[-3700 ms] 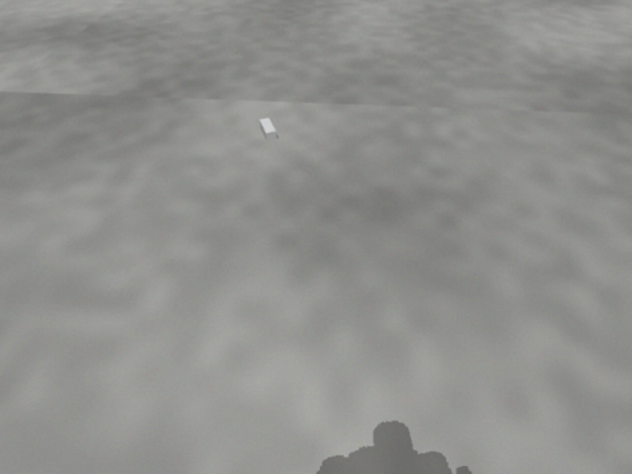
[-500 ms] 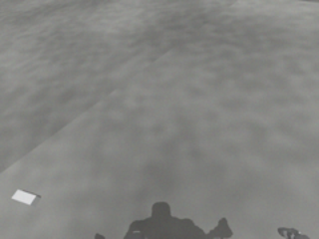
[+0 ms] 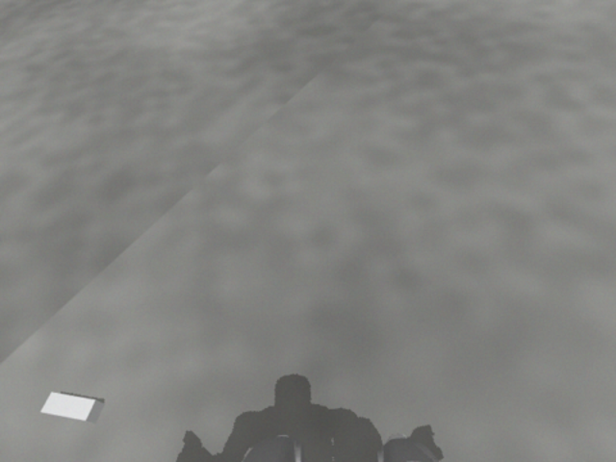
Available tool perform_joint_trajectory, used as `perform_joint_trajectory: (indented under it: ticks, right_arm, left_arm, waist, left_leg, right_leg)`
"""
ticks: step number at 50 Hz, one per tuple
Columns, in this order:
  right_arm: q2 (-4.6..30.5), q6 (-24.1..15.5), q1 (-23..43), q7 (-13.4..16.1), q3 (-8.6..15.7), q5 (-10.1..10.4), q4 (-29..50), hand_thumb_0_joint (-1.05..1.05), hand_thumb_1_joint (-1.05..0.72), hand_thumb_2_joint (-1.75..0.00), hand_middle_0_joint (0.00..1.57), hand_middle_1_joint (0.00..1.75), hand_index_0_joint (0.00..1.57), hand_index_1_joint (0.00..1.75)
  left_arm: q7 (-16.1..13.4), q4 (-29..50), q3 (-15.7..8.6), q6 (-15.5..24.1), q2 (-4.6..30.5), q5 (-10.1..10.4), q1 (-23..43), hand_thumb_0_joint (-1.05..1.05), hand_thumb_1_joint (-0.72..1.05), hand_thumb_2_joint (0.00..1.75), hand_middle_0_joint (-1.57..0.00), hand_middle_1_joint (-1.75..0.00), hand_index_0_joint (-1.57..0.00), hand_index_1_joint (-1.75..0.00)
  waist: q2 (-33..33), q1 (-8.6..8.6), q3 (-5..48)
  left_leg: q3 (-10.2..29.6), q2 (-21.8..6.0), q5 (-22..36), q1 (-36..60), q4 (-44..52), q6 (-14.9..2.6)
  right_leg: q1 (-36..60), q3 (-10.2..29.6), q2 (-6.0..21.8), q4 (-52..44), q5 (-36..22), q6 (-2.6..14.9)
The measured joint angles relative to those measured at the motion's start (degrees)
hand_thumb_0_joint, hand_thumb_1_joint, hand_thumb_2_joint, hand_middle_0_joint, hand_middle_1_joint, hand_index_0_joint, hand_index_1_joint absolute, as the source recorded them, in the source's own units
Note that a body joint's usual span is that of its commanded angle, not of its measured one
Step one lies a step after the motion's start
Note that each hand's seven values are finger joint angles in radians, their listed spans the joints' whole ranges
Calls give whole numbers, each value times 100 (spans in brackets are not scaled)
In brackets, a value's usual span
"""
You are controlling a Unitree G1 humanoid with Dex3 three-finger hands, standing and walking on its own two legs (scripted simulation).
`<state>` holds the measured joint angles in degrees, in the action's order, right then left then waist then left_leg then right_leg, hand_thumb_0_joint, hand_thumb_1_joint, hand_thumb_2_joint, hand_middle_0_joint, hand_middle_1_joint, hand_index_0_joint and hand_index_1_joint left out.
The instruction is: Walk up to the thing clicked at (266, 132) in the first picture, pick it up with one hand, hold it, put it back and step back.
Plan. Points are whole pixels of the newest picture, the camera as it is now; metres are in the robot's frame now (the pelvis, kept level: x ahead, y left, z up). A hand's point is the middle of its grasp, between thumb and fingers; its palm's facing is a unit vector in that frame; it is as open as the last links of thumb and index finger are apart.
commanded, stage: walk up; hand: left
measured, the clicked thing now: (73, 407) +0.45 +0.82 -0.71
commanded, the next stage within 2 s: none
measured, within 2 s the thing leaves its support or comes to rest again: neither
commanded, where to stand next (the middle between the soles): +0.04 +0.68 m, yaw -16 degrees
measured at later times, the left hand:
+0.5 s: hand out of the picture +0.08 +0.53 -0.12, palm faces -0.14 -0.81 -0.57, open 7.4 cm
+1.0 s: hand out of the picture +0.04 +0.81 -0.13, palm faces -0.10 -0.77 -0.64, open 7.4 cm
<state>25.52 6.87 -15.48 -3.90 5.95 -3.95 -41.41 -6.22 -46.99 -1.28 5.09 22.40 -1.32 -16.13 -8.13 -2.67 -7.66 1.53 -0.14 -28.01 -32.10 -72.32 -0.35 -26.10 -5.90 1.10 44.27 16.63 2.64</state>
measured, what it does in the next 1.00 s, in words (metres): steps to the left: left foot, then right foot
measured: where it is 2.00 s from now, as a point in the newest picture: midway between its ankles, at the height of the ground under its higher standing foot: outside the picture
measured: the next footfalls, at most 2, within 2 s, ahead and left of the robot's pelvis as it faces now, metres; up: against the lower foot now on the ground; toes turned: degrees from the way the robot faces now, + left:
left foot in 0.24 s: +0.06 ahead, +0.30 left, +0.00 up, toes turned -1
right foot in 0.52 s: +0.08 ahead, +0.15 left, +0.00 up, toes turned -10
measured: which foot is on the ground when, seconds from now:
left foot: up 0.00-0.22, down 0.24-0.52, up 0.54-0.84, down 0.86-1.00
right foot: down 0.00-0.24, up 0.26-0.50, down 0.52-0.88, up 0.90-1.00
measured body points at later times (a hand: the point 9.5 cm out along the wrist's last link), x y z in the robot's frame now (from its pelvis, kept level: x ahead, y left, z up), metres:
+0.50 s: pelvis -0.01 +0.23 +0.00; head +0.03 +0.19 +0.44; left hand +0.08 +0.57 -0.08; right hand +0.03 -0.11 -0.12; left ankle +0.02 +0.30 -0.70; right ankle +0.04 +0.15 -0.70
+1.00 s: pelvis -0.06 +0.47 -0.02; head -0.03 +0.46 +0.43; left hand +0.05 +0.85 -0.09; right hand -0.01 +0.13 -0.12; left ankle -0.02 +0.58 -0.70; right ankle +0.00 +0.28 -0.65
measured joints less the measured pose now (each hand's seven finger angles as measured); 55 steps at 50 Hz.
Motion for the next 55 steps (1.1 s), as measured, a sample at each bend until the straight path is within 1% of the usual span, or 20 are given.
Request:
perform_joint_trajectory:
  ticks: [3,7,11,12,13,15,17,20,23,25,27,30,35,40,43,44,45,47,51,55]
  right_arm:
    - [54,-24,107,-114,19,-1,35,1,-90,-90,21,30,21,30]
    - [158,-35,253,-225,86,12,124,1,-90,-90,21,30,21,30]
    - [371,-89,325,-244,199,19,164,1,-90,-90,21,30,21,30]
    - [404,-141,323,-231,237,5,168,1,-90,-90,21,30,21,30]
    - [372,-197,333,-202,257,-34,163,1,-90,-90,21,30,21,30]
    - [314,-271,298,-151,191,-36,151,1,-90,-90,20,30,21,30]
    - [146,-281,268,-83,124,-38,127,1,-90,-90,20,30,21,30]
    - [-42,-275,161,-22,30,-9,150,1,-90,-90,21,30,21,30]
    - [-99,-229,24,2,-13,-36,228,1,-90,-90,21,30,21,30]
    - [-77,-154,-61,-3,-35,-33,303,1,-90,-90,21,30,21,30]
    - [-34,-106,-49,18,-22,7,326,1,-90,-90,21,30,21,30]
    - [-28,9,-54,64,-11,2,240,1,-90,-90,21,30,21,30]
    - [82,18,37,-89,58,30,203,1,-90,-90,21,30,21,30]
    - [244,29,146,-175,161,37,237,1,-90,-90,21,30,21,30]
    - [406,-27,184,-181,247,35,214,1,-90,-90,21,30,21,30]
    - [381,-83,209,-161,280,11,186,1,-90,-90,21,30,21,30]
    - [358,-131,192,-144,267,-17,187,1,-90,-90,21,30,21,30]
    - [282,-193,163,-96,178,2,126,1,-90,-90,20,30,21,30]
    - [-97,-184,115,-7,1,17,82,1,-90,-90,21,30,21,30]
    - [-207,-170,-13,9,-50,-23,187,1,-90,-90,21,30,21,30]
  left_arm:
    - [46,55,-36,-19,25,-68,-105,1,89,90,-21,-30,-21,-30]
    - [114,57,-146,-33,234,-168,-243,1,89,90,-21,-30,-21,-30]
    - [126,73,-239,-41,515,-189,-281,1,89,90,-21,-30,-21,-30]
    - [112,60,-258,-65,602,-181,-272,1,89,90,-21,-30,-21,-30]
    - [78,-8,-297,-111,689,-160,-236,1,89,90,-21,-30,-21,-30]
    - [-60,-265,-344,-247,714,-80,-156,1,89,90,-21,-30,-21,-30]
    - [-109,-471,-342,-289,723,12,-84,1,90,90,-21,-30,-20,-30]
    - [-46,-559,-287,-210,646,118,-61,1,90,90,-20,-30,-20,-30]
    - [33,-469,-200,-151,434,158,-118,1,90,90,-20,-30,-20,-30]
    - [48,-297,-137,-62,303,141,-238,1,90,90,-21,-30,-20,-30]
    - [17,-110,-109,-5,174,36,-276,1,90,90,-21,-30,-20,-30]
    - [-9,10,-8,-46,36,3,-188,1,90,90,-21,-30,-21,-30]
    - [42,90,-41,-51,20,-73,-216,1,89,90,-21,-30,-21,-30]
    - [103,106,-181,-65,321,-181,-270,1,89,90,-21,-30,-21,-30]
    - [99,121,-246,-80,552,-180,-238,1,89,90,-21,-30,-21,-30]
    - [78,79,-281,-115,662,-170,-188,1,89,90,-21,-30,-21,-30]
    - [30,-19,-328,-181,715,-137,-139,1,89,90,-21,-30,-21,-30]
    - [-106,-309,-369,-312,710,-55,-33,1,90,90,-21,-30,-21,-30]
    - [-103,-580,-369,-279,699,132,11,1,90,90,-20,-30,-20,-30]
    - [-6,-550,-268,-223,420,193,-75,1,90,90,-20,-30,-20,-30]
  waist:
    - [-11,83,69]
    - [80,169,193]
    - [146,273,276]
    - [217,276,271]
    - [363,288,209]
    - [380,228,198]
    - [443,88,167]
    - [506,-77,85]
    - [461,-156,64]
    - [422,-132,104]
    - [247,-23,-25]
    - [57,67,-118]
    - [29,180,-44]
    - [149,220,116]
    - [184,253,180]
    - [340,269,116]
    - [403,290,89]
    - [324,187,94]
    - [498,-49,44]
    - [483,-123,9]
  left_leg:
    - [252,-258,317,-201,-99,38]
    - [329,-578,246,-32,660,40]
    - [168,-605,45,407,1678,-37]
    - [84,-513,86,507,1862,85]
    - [-63,-381,44,511,1743,189]
    - [-176,-336,-35,455,1542,185]
    - [-254,-262,65,512,1688,77]
    - [-387,-138,291,679,2077,-121]
    - [-562,0,457,804,2393,-301]
    - [-708,99,454,752,2371,-393]
    - [-526,146,215,502,1764,-243]
    - [-10,266,-125,-21,359,-73]
    - [547,-38,392,-325,-453,58]
    - [409,-539,69,159,723,59]
    - [191,-548,-110,592,1723,17]
    - [48,-397,-85,611,1688,148]
    - [-52,-331,-136,555,1500,199]
    - [-62,-332,-162,478,1339,137]
    - [-232,-162,201,615,1838,-95]
    - [-504,35,521,771,2353,-364]
  right_leg:
    - [6,210,218,-53,-56,-139]
    - [-206,564,508,81,-28,-213]
    - [-537,920,794,336,30,-247]
    - [-643,1050,903,479,87,-211]
    - [-750,1310,934,748,390,-108]
    - [-970,1537,533,1527,1165,3]
    - [-1147,1375,186,2166,1297,27]
    - [-1130,721,-73,2311,1091,-5]
    - [-693,86,-160,1535,924,-22]
    - [-142,-106,-198,364,349,16]
    - [-43,-80,-266,193,214,145]
    - [1,-66,-108,230,177,57]
    - [-35,259,320,60,-44,-170]
    - [-385,670,727,175,-124,-223]
    - [-676,916,961,350,-148,-266]
    - [-776,1149,1063,521,-9,-198]
    - [-896,1404,953,856,530,-142]
    - [-1099,1460,498,1750,1211,-47]
    - [-1231,956,-72,2523,1038,-11]
    - [-673,186,-219,1725,982,-70]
